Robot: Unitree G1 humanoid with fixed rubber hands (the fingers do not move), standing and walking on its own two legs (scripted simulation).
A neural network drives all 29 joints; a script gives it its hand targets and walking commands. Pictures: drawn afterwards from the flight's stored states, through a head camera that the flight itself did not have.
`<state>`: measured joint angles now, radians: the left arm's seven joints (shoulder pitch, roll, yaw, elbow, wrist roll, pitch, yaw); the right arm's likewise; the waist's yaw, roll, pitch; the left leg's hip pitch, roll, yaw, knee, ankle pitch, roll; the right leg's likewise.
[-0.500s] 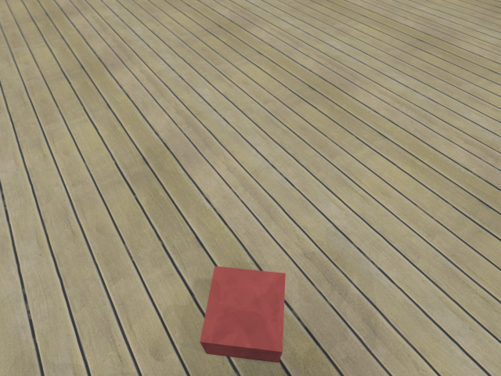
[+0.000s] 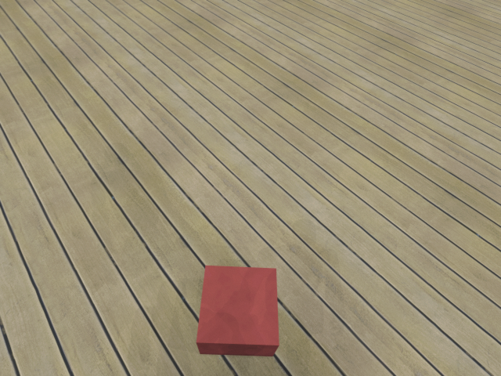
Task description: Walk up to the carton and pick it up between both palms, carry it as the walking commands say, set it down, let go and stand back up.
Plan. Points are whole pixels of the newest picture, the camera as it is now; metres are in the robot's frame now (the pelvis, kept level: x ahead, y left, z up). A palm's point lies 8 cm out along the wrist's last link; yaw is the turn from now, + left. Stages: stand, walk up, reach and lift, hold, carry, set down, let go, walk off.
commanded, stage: walk up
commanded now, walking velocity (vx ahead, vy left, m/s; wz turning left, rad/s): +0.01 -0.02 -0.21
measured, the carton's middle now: (238, 310) +0.43 +0.02 -0.69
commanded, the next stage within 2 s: stand in 0.42 s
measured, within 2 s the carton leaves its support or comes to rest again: neither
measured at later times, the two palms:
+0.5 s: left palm out of the picture +0.00 +0.17 -0.14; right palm out of the picture -0.02 -0.25 -0.15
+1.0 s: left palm out of the picture +0.12 +0.19 -0.14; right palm out of the picture +0.11 -0.24 -0.14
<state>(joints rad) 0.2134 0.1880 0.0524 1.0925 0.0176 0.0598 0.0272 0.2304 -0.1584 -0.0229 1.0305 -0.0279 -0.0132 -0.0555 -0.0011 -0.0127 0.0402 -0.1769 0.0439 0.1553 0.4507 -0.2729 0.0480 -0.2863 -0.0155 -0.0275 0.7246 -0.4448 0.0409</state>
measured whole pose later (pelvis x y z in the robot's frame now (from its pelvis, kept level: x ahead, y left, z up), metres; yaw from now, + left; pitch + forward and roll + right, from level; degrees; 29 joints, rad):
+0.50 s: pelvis +0.00 -0.04 +0.00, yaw +0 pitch -2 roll +0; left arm 0.27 0.13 0.01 1.16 0.01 -0.02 0.05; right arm 0.31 -0.13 -0.01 1.15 -0.01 0.00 -0.04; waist -0.02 0.01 0.02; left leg -0.10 0.07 0.13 0.37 -0.23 -0.02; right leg -0.07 0.01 -0.11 0.34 -0.24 -0.03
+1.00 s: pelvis -0.02 -0.03 -0.03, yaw -1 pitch +14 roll +0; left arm 0.10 0.18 0.05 0.51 -0.01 0.58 -0.03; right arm 0.10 -0.13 -0.05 0.52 -0.03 0.58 0.02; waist 0.00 -0.02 -0.08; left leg -0.61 0.04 0.11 0.68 -0.31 0.02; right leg -0.61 -0.02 -0.06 0.69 -0.33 -0.02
